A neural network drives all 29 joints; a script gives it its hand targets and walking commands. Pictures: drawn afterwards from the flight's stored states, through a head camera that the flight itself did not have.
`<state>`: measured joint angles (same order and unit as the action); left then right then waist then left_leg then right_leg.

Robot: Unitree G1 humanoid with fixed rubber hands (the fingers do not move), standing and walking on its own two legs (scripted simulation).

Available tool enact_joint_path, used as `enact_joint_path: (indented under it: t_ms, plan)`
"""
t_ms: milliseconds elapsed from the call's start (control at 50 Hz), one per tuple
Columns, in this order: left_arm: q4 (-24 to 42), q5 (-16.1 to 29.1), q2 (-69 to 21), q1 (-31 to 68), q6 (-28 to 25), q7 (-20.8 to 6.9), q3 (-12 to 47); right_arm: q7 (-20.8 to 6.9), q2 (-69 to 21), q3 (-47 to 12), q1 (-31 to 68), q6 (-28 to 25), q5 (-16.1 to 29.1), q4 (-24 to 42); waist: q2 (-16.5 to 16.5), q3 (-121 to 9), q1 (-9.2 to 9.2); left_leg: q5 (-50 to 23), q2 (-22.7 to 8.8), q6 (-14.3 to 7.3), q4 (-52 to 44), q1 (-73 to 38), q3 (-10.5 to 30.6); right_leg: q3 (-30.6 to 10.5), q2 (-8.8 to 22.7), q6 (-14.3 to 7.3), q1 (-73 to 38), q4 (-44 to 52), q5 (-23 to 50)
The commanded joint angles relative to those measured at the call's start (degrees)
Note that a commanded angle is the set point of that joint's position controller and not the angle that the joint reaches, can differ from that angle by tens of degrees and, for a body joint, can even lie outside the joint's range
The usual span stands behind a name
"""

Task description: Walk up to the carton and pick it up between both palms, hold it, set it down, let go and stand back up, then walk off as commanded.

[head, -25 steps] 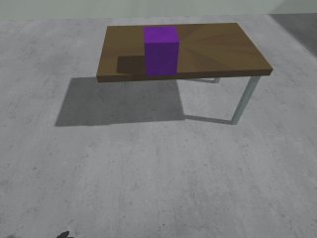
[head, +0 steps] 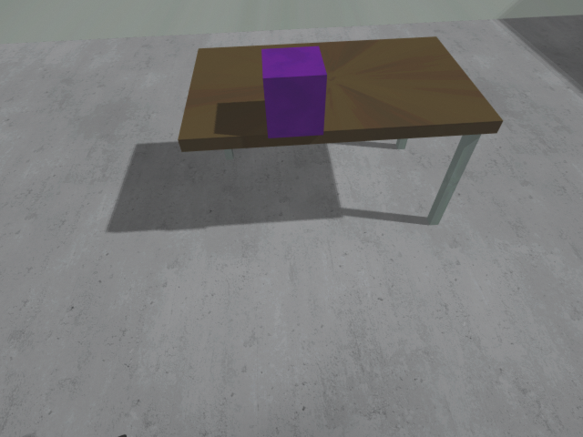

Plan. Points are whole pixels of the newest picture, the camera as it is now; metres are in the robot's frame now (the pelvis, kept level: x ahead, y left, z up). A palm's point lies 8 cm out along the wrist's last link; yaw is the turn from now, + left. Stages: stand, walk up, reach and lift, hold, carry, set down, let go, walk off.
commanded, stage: walk off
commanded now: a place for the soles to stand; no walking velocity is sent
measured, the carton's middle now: (293, 92) +1.06 +0.04 -0.10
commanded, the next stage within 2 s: stand in 0.12 s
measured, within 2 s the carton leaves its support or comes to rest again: neither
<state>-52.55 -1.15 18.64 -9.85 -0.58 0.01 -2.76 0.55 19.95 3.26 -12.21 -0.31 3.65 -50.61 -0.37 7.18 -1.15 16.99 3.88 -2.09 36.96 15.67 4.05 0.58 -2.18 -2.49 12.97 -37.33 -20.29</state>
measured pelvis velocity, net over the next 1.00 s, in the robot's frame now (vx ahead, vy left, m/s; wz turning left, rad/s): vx -0.03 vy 0.02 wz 0.00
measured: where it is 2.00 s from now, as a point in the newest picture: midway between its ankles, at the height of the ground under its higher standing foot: outside the picture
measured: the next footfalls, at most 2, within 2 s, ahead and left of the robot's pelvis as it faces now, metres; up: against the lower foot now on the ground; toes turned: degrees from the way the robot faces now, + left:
none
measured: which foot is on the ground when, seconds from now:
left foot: down 0.00-1.00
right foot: down 0.00-1.00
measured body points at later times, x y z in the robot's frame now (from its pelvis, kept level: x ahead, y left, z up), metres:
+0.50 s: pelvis +0.00 +0.01 +0.01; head +0.02 +0.02 +0.46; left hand +0.11 +0.31 -0.11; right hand +0.09 -0.29 -0.11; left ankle +0.03 +0.11 -0.72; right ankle +0.00 -0.09 -0.72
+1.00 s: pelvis -0.03 +0.02 +0.02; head -0.03 +0.02 +0.47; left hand +0.04 +0.31 -0.12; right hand +0.05 -0.29 -0.10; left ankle +0.03 +0.11 -0.72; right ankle +0.00 -0.09 -0.72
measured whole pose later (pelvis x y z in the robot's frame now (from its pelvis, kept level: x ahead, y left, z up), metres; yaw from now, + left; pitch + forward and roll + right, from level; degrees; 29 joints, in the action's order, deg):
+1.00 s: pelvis -0.03 +0.02 +0.02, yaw +0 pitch -3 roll -1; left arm -63.8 -1.1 18.6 -7.0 -1.4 -1.1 -2.8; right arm 0.5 20.0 3.3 -11.9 -2.1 3.6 -57.5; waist -0.5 1.9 -1.1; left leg 8.6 3.5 -2.1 26.6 15.4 4.3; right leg 0.6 -2.0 -2.2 12.1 -25.6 -11.4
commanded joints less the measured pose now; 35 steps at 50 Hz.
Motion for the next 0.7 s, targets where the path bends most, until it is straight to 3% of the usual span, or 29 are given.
enact_joint_path:
  t_ms: [0,20,40,60,80,100,120,160,180,200,220,260,280,300,320,340,360,400,420,480,500,520,540,560,580,600,640,660,680]
  plan:
    - [2.52,-0.27,13.98,2.52,-1.65,0.7,-3.41,0.26,12.49,1.36,1.6,-2.9,-4.73,2.98,-0.37,-10.75,0.55,-11.43,-13.22,-6.41,-14.04,-3.0,19.33,-6.55,4.47,0.69,-2.03,2.94,7.19]
    - [3.21,0.02,13.27,2.8,-1.49,0.72,-3.02,0.62,13.17,1.37,1.94,-3.3,-4.55,2.62,0.01,-10.34,0.3,-14.06,-14.37,-8.23,-12.34,-0.47,20.02,-7.15,4.26,1.0,-3.49,2.48,7.18]
    - [3.43,-0.11,13.69,2.9,-1.51,0.85,-3.03,0.92,12.96,1.14,2.25,-3.32,-4.39,3.08,0.44,-11.9,-0.22,-17.12,-13.63,-7.95,-11.4,-1.87,18.96,-8.41,5.14,0.38,-3.18,2.34,8.72]
    - [2.88,-0.23,13.78,0.67,-1.6,0.86,-3.21,0.92,12.01,1.07,2.88,-3.12,-4.48,3.28,-1.08,-11.34,-0.17,-16.44,-13.09,-6.89,-10.68,-1.94,17.18,-8.43,5.49,0.96,-3.87,3.53,10.03]
    - [3.2,-0.11,13.66,0.6,-1.47,0.89,-3.1,0.95,12.6,1.33,3.22,-3.21,-4.31,3.34,0.69,-11.82,-0.29,-15.35,-12.22,-5.83,-10.65,-1.35,15.71,-9.06,5.91,0.08,-5.12,5.56,9.63]
    - [2.39,-0.28,14.63,0.26,-1.76,1.14,-3.49,0.74,11.94,1.45,4.06,-2.9,-4.29,3.51,0.85,-11.56,-0.64,-16.29,-10.07,-5.45,-7.37,0.18,12.75,-10.94,8.52,0.77,-5.74,9.24,11.34]
    - [0.44,1.04,11.97,3.43,-2.35,0.71,-1.86,0.84,11.62,0.99,6.32,-2.85,-5.05,2.56,-1.1,-8.7,0.65,-21.81,-8.12,-2.3,-7.43,-2.4,8.56,-13.62,9.15,-1.97,-4.33,13.71,16.73]
    - [-0.59,0.88,13.21,3.77,-2.94,0.64,-2.07,0.64,12.04,0.88,4.77,-3.45,-4.85,1.0,2.39,-11.85,0.71,-22.08,-7.83,-1.83,-7.9,-5.1,8.28,-13.78,11.28,-3.04,-7.06,14.12,25.52]
    - [-0.1,1.38,13.93,5.37,-2.7,0.6,-2.17,0.45,11.44,0.87,5.47,-3.22,-4.26,1.92,3.18,-14.0,1.59,-24.24,-7.9,-1.06,-8.41,-5.17,7.57,-11.95,11.24,-1.33,-10.24,12.87,32.36]
    - [-0.98,1.33,12.66,4.23,-3.18,0.82,-1.68,0.34,10.92,0.57,6.44,-2.96,-4.32,1.02,1.15,-15.46,0.35,-24.43,-8.24,-1.88,-7.99,-6.26,8.21,-12.08,10.63,-1.83,-11.4,12.8,31.51]
    - [-1.86,1.11,13.88,3.22,-3.08,1.37,-2.15,0.2,10.93,0.75,5.95,-2.76,-3.95,2.07,3.18,-14.35,0.25,-24.37,-7.69,-1.55,-7.23,-3.48,7.29,-12.88,12.05,0.24,-13.05,13.45,39.49]
    - [-3.05,1.08,13.03,3.82,-2.79,1.2,-1.66,0.58,11.59,0.41,5.47,-2.57,-4.51,0.86,4.65,-15.81,0.16,-21.82,-7.46,-1.22,-7.95,-3.67,6.05,-13.22,12.04,-0.67,-14.06,13.4,36.58]
    - [-2.07,0.48,13.68,5.46,-2.9,1.38,-1.88,0.51,11.16,0.41,4.44,-2.49,-4.68,0.86,-0.04,-15.46,1.14,-20.6,-7.21,-0.61,-9.21,-5.2,5.34,-12.6,12.04,-1.23,-13.03,14.14,34.29]
    - [-2.37,1.44,12.64,5.19,-2.84,0.98,-1.85,0.71,10.17,-0.02,3.27,-2.66,-4.71,0.66,1.16,-17.86,1.48,-21.76,-8.12,-1.36,-10.21,-7.89,7.97,-12.63,11.1,-2.14,-11.65,14.67,24.3]
    - [-2.53,1.25,12.7,6.57,-2.76,1.06,-1.43,0.6,10.52,0.2,5.5,-2.68,-4.83,0.8,0.95,-15.82,0.89,-24.62,-8.48,-1.79,-11.07,-8.83,7.83,-10.94,10.27,-1.11,-9.7,15.24,25.36]
    - [-2.8,1.37,12.18,8.13,-2.52,1.09,-0.67,0.47,12.15,0.41,5.52,-2.95,-4.42,0.69,0.16,-15.06,1.46,-22.9,-9.43,-1.82,-12.38,-9.03,8.28,-11.06,10.03,-1.7,-7.53,16.27,20.05]
    - [-3.74,0.81,11.31,7.84,-2.66,0.93,-1.02,0.29,10.26,0.08,4.44,-3.4,-4.54,0.17,2.08,-16.19,1.9,-18.13,-9.9,-1.76,-13.8,-9.27,9.13,-9.07,8.22,-1.35,-8.12,16.11,13.78]
    - [-4.55,1.18,11.7,7.06,-2.62,0.39,-1.24,0.38,11.89,0.0,3.48,-3.3,-5.01,-0.58,-2.99,-16.7,0.56,-25.43,-10.17,-1.61,-12.51,-7.47,8.26,-9.67,9.55,-1.04,-12.24,15.72,20.48]
    - [-4.75,1.48,11.19,9.11,-2.33,0.7,-0.73,0.14,10.67,-0.17,4.94,-3.3,-4.83,-0.81,1.55,-17.03,0.9,-21.71,-10.06,-1.44,-13.29,-8.04,7.68,-9.33,8.94,-0.98,-11.73,16.44,19.15]
    - [-4.92,1.33,11.95,7.73,-2.29,0.37,-0.42,0.29,11.35,-0.29,5.53,-4.23,-4.38,-0.93,-2.64,-16.69,0.46,-23.08,-10.46,-0.57,-14.56,-8.14,8.51,-9.37,8.94,-1.39,-10.61,15.94,17.86]
    - [-5.78,1.34,12.56,9.29,-2.18,0.02,-0.97,0.58,11.02,-0.11,4.05,-4.39,-4.38,-2.15,1.86,-17.02,1.02,-21.93,-11.18,-0.85,-16.06,-8.06,9.85,-8.47,8.6,-0.81,-11.13,16.25,15.41]
    - [-5.92,1.13,10.85,9.51,-1.73,0.2,-0.83,1.01,12.46,0.23,4.41,-4.3,-5.11,-2.14,-1.5,-13.71,0.45,-21.0,-11.52,-0.93,-16.6,-6.09,10.36,-8.7,8.21,-0.85,-8.52,16.85,13.03]
    - [-6.97,1.28,11.92,7.41,-1.73,0.29,-0.98,0.92,13.01,0.13,3.84,-3.75,-5.05,-3.55,-2.41,-15.38,0.33,-17.6,-11.12,-1.07,-17.67,-7.22,10.04,-8.39,8.09,-1.1,-9.42,16.58,10.81]
    - [-7.48,1.15,11.24,6.93,-1.48,-0.09,-1.05,0.88,13.84,0.8,6.31,-4.11,-5.07,-2.43,-0.26,-13.48,-0.14,-12.4,-12.21,-1.29,-19.22,-2.95,12.09,-7.33,7.08,-1.0,-10.38,16.79,7.8]
    - [-6.38,1.62,12.07,8.97,-1.57,-0.08,-0.94,0.64,11.91,-0.2,7.49,-3.83,-4.92,-2.45,0.18,-12.35,-0.67,-12.72,-11.17,-1.7,-18.89,-2.79,11.34,-7.68,7.77,-1.12,-10.21,18.09,8.12]
    - [-7.28,1.22,13.38,7.92,-1.95,-0.04,-1.56,0.41,11.03,-0.34,4.83,-3.68,-4.83,-3.01,-2.4,-11.35,0.01,-8.6,-10.19,-1.14,-20.05,-1.44,10.72,-8.67,8.52,-1.24,-8.08,18.83,4.66]
    - [-7.06,0.33,12.23,9.73,-1.82,-0.26,-1.04,0.44,9.61,-0.91,5.53,-3.88,-5.24,-4.11,1.12,-10.96,0.62,-6.4,-10.24,-0.97,-20.24,-3.55,10.1,-8.4,8.54,-1.42,-6.43,19.3,3.79]
    - [-8.16,0.23,10.83,7.36,-1.98,-0.41,-0.6,0.16,10.7,-0.18,6.98,-3.95,-5.71,-3.06,0.72,-10.55,-0.31,-6.25,-10.17,-1.02,-19.22,-2.75,10.22,-8.53,7.69,-1.03,-6.36,19.94,3.36]
    - [-8.09,0.71,11.93,7.65,-2.12,-0.4,-0.87,-0.09,10.75,-0.28,5.62,-3.97,-5.4,-3.41,-1.57,-11.07,0.43,-3.67,-9.98,-0.97,-20.55,-2.69,10.65,-8.55,8.39,-1.35,-6.97,19.8,2.86]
